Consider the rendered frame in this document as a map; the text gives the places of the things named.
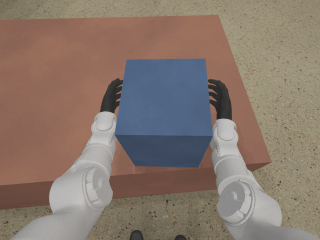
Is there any robot right upper arm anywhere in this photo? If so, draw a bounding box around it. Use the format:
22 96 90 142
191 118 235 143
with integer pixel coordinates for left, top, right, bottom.
216 181 320 240

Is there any left robot forearm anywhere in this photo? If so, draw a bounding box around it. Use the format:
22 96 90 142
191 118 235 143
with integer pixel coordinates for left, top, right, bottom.
49 111 117 209

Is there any pedestal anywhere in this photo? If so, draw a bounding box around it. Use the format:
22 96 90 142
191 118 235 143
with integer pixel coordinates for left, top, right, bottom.
0 15 272 210

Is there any robot left upper arm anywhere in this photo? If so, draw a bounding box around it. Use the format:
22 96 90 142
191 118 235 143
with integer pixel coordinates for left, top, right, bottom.
10 166 113 240

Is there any carton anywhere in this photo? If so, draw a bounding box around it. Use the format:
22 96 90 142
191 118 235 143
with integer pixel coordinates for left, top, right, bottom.
114 58 213 168

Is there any left robot foot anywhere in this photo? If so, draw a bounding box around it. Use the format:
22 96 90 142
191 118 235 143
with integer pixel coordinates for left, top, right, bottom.
129 230 144 240

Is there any right robot hand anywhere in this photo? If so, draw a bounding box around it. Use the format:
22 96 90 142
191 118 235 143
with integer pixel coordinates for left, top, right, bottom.
208 79 232 121

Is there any left robot hand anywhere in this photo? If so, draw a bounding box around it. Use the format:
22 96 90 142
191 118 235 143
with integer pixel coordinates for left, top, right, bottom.
100 78 123 114

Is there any right robot forearm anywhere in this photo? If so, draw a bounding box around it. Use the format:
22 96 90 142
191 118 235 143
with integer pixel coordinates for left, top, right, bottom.
209 118 269 196

